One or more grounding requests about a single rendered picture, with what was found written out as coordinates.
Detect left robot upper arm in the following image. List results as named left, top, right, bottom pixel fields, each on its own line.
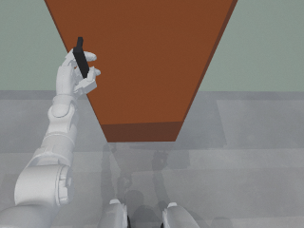
left=0, top=163, right=75, bottom=228

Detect robot left hand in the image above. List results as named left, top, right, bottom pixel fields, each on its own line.
left=56, top=49, right=101, bottom=101

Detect left robot forearm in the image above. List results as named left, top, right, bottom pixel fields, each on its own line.
left=14, top=94, right=80, bottom=205

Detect cupboard door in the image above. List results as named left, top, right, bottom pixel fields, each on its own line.
left=47, top=0, right=233, bottom=124

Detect right robot shin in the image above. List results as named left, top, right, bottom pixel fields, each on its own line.
left=167, top=202, right=177, bottom=208

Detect right robot thigh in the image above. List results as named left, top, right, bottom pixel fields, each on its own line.
left=162, top=205, right=200, bottom=228

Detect handle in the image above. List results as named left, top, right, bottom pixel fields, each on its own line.
left=72, top=37, right=89, bottom=78

